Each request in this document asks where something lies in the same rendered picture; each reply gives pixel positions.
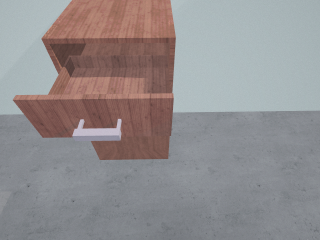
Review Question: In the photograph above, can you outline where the handle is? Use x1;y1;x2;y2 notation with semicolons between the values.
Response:
72;119;122;141

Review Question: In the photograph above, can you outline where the cabinet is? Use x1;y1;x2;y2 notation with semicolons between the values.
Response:
41;0;176;160

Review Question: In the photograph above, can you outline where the drawer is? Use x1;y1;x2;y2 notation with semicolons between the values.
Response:
13;55;174;138

